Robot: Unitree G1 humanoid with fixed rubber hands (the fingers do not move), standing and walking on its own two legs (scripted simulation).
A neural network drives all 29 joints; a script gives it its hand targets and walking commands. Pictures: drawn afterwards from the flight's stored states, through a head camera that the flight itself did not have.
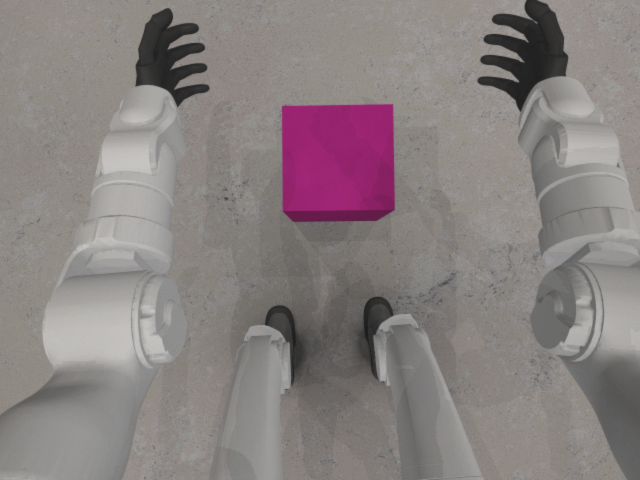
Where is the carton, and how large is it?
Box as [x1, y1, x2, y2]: [282, 104, 394, 221]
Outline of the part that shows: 392,104 282,106 283,211 293,221 376,220 394,209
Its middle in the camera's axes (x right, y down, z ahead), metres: +0.04 -0.15 +0.85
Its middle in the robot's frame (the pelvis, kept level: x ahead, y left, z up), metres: +0.53 -0.04 -0.53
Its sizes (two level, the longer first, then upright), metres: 0.210 0.200 0.250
